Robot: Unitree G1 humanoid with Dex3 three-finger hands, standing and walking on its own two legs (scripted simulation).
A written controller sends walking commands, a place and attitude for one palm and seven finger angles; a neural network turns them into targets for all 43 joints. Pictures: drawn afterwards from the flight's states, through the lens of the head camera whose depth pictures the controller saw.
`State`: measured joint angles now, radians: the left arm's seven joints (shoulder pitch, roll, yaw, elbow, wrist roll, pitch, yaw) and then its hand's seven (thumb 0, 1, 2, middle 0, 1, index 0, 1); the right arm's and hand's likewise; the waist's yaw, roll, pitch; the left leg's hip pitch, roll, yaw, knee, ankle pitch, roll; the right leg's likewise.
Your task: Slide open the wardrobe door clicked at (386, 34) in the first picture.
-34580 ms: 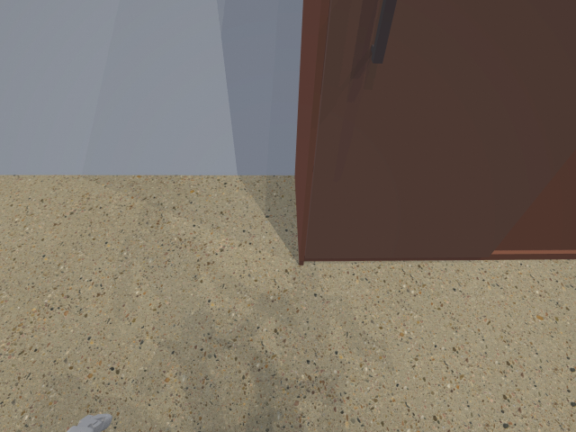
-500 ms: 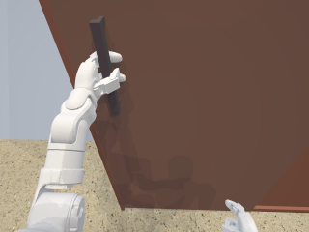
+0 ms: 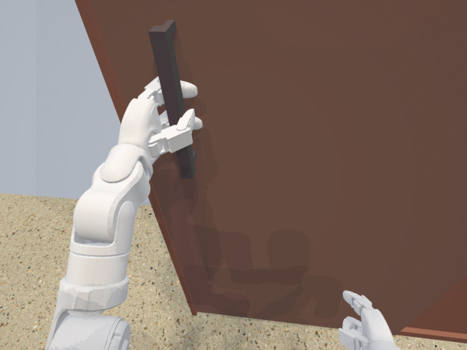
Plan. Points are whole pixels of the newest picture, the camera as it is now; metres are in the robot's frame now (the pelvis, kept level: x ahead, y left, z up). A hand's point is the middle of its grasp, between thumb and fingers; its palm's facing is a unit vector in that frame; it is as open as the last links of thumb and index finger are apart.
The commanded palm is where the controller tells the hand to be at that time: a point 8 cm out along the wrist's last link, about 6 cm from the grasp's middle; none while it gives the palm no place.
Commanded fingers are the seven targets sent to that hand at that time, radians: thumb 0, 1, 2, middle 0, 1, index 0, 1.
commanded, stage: tug the door sideways, standing still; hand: left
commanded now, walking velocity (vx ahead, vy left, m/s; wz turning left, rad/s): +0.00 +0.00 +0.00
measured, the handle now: (180, 109) +0.40 +0.13 +0.25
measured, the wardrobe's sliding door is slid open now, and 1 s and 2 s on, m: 0.00 0.01 0.19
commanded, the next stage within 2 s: step sideways, sliding the door along in 0.34 s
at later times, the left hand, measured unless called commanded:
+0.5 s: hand (188, 133) +0.35 +0.10 +0.24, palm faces +0.03 -0.99 -0.10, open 6.0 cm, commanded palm +0.33 +0.13 +0.25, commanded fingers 0.00 0.90 0.90 -0.45 -1.40 -0.45 -1.40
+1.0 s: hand (199, 133) +0.37 +0.09 +0.23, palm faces +0.26 -0.96 -0.08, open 6.3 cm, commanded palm +0.33 +0.07 +0.24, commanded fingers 0.00 0.90 0.90 -0.45 -1.40 -0.45 -1.40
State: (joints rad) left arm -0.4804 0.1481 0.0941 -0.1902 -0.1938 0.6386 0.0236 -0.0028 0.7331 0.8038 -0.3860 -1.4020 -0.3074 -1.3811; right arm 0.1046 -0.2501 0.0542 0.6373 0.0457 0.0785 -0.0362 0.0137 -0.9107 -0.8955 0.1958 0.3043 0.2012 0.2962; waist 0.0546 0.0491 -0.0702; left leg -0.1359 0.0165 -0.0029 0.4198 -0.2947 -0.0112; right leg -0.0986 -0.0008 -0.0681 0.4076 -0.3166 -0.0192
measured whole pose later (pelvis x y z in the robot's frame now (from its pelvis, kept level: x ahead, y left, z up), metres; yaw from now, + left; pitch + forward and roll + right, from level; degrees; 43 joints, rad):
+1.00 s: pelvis -0.03 -0.09 -0.03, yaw +2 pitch -2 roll -1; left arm -0.69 0.24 0.09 0.08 -0.08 0.02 0.15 -0.06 0.74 0.85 -0.48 -1.43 -0.19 -1.29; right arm 0.11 -0.24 -0.02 0.70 0.04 -0.03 -0.06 0.02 -0.91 -0.90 0.20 0.30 0.20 0.30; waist 0.11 0.04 0.19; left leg -0.31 0.10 0.04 0.71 -0.31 0.00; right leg -0.38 -0.04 -0.11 0.90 -0.39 -0.01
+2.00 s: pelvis +0.10 -0.20 -0.01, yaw +3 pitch +1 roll +3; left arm 0.07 0.06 -0.06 -0.71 0.04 -0.15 0.17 -0.03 0.74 0.76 -0.36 -1.52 -0.14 -1.01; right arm 0.08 -0.22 -0.01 0.54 0.00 -0.11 0.04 0.01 -0.91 -0.90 0.19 0.30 0.25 0.33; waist 0.03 -0.02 0.21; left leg -0.33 0.04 0.07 0.70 -0.36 -0.03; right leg -0.39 -0.03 -0.05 0.62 -0.23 -0.05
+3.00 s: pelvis -0.01 -0.43 -0.02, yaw +1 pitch -2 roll -2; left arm -0.52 0.23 0.18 -0.05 -0.08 -0.03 0.19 -0.03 0.71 0.84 -0.50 -1.43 -0.08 -1.23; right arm 0.05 -0.21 0.00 0.65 0.05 -0.04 -0.01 0.01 -0.91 -0.89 0.20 0.30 0.21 0.30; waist 0.09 0.07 0.19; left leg -0.47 0.14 0.00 0.98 -0.59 -0.05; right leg -0.25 -0.08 -0.12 0.65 -0.35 0.03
